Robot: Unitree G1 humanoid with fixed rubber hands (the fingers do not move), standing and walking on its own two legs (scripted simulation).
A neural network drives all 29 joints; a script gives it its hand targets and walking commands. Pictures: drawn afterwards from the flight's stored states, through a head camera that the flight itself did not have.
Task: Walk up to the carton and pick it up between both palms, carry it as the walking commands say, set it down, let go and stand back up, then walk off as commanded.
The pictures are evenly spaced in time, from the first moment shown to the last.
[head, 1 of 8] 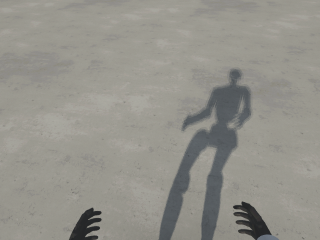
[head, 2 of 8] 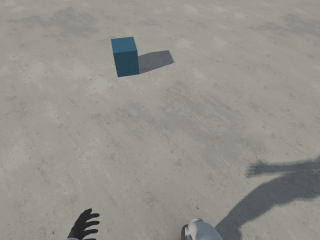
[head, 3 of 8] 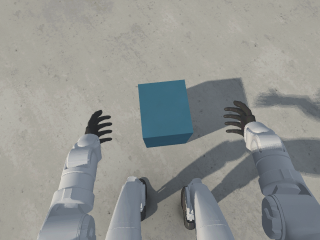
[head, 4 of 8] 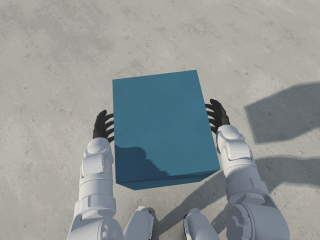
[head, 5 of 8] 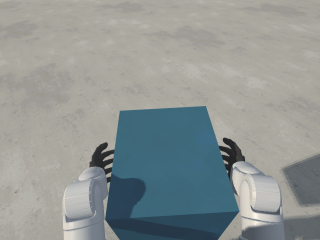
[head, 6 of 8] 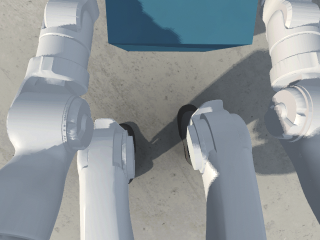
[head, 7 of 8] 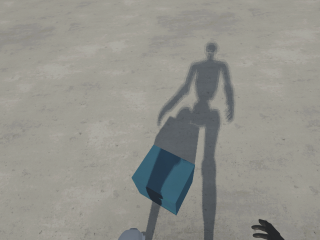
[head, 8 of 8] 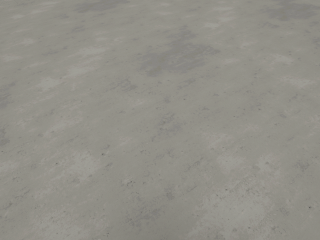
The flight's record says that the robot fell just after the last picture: no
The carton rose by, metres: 0.65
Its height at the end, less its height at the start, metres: +0.00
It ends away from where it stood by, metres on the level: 0.70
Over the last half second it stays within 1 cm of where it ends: yes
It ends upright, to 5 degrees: yes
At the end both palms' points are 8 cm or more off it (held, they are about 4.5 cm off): yes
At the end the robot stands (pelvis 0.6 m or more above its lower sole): yes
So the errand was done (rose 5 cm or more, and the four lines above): yes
